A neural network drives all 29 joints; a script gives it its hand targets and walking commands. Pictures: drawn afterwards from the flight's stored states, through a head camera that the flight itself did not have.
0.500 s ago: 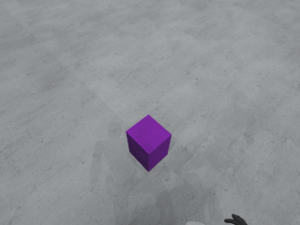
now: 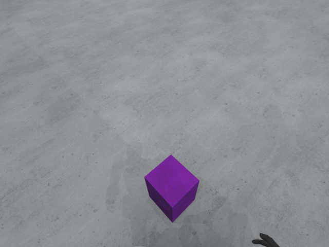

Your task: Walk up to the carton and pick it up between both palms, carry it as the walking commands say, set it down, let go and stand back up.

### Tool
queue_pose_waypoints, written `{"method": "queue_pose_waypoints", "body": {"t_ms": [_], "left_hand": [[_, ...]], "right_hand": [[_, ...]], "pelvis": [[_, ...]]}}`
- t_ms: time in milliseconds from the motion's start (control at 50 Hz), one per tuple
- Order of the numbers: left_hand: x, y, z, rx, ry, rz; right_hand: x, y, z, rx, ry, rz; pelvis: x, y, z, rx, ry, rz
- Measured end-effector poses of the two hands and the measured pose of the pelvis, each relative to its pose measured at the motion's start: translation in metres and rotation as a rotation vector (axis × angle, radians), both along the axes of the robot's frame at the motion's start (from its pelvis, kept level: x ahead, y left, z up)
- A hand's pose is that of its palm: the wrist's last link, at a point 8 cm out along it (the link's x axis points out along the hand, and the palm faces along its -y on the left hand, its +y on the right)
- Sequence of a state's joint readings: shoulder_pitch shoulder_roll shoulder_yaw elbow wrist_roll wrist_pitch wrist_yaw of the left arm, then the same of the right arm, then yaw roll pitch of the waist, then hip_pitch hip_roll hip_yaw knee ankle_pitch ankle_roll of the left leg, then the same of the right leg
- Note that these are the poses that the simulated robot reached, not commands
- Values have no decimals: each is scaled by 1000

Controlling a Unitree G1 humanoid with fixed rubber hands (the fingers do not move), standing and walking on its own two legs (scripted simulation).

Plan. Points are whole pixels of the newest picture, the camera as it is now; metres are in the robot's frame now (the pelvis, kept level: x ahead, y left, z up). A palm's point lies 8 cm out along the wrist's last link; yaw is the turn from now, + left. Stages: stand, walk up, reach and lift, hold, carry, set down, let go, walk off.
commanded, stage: walk up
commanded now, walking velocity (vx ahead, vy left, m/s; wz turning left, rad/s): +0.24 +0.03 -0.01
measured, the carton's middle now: (171, 189) +0.48 +0.00 -0.62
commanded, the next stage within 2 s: none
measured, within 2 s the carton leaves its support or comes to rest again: neither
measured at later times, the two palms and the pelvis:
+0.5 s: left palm out of the picture +0.10 +0.26 -0.12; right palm out of the picture +0.09 -0.22 -0.13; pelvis +0.04 +0.01 +0.00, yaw +0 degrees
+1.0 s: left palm out of the picture +0.05 +0.23 -0.09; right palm out of the picture +0.10 -0.28 -0.12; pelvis -0.02 -0.03 +0.02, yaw -4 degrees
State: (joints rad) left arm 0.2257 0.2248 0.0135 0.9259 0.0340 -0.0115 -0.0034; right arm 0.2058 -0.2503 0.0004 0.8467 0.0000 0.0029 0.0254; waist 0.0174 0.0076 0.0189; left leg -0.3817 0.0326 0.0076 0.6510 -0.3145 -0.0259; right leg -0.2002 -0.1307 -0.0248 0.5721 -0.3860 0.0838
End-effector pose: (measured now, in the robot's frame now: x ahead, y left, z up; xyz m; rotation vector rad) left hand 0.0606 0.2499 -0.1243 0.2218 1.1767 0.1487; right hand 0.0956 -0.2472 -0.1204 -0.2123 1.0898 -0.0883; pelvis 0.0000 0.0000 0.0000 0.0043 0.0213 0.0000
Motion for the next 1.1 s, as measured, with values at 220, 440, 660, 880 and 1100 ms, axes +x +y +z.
{"method": "queue_pose_waypoints", "body": {"t_ms": [220, 440, 660, 880, 1100], "left_hand": [[37, 10, -7, -27, 65, -4], [40, 9, 8, 28, 56, 3], [27, 2, 8, 35, 45, 0], [11, -30, 32, 86, 49, -31], [-37, -9, 24, 55, 98, -18]], "right_hand": [[7, 31, -1, 10, 48, -72], [0, 24, -14, 40, 88, -81], [-18, 14, -17, 33, 86, -95], [-12, -25, -17, 61, 47, -102], [7, -17, 4, -5, -36, -50]], "pelvis": [[39, 14, 3, -8, 17, -5], [41, 6, 4, 3, 7, -2], [26, -2, 1, 15, -16, -8], [2, -34, 11, 77, -14, -56], [-34, -10, 14, 56, -10, -77]]}}
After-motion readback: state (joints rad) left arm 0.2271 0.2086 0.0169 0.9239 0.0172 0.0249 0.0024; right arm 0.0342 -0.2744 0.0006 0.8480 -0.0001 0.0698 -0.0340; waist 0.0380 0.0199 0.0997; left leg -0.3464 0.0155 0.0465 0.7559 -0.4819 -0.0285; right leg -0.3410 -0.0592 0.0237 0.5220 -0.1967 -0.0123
